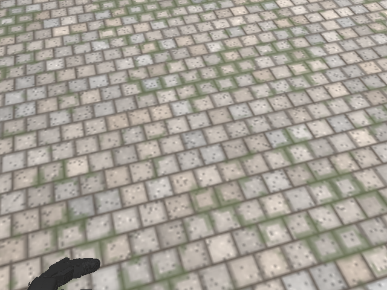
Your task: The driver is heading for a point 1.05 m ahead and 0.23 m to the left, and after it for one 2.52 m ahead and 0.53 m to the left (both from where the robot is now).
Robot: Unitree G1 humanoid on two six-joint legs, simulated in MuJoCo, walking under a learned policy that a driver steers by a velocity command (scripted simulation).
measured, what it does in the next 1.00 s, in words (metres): walks ahead, turning left: left foot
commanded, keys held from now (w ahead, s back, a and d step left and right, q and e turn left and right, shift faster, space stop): w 0.14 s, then w+q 0.64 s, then w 0.22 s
